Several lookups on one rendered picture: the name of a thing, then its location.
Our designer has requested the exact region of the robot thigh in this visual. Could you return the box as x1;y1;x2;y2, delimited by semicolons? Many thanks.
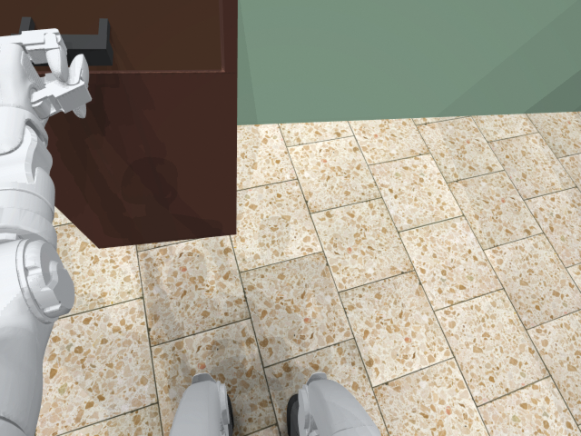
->
169;381;230;436
298;380;381;436

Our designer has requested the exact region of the cabinet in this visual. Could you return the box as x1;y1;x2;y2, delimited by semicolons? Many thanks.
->
36;0;238;249

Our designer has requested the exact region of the robot left upper arm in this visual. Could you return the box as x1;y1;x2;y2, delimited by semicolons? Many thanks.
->
0;238;74;436

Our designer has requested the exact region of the right robot thigh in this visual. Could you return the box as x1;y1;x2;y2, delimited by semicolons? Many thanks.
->
298;380;381;436

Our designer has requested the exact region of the drawer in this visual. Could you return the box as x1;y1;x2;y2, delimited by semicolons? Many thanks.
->
0;0;222;71

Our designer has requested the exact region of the handle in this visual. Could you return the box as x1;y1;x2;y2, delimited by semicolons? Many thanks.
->
11;17;113;66

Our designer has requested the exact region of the robot left forearm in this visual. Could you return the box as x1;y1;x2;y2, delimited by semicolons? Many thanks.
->
0;106;57;250

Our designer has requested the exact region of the left robot thigh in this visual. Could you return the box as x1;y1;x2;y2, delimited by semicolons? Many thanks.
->
169;381;230;436

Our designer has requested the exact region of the left robot hand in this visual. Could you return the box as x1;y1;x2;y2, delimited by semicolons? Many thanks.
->
0;28;92;127

